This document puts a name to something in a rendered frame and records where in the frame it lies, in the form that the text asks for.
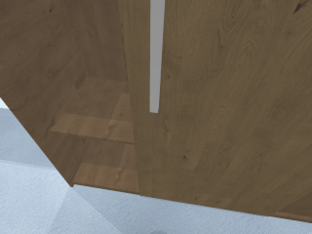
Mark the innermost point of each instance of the wardrobe door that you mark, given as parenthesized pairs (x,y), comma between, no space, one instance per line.
(234,124)
(302,206)

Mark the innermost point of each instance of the handle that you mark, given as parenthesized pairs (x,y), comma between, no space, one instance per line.
(157,13)

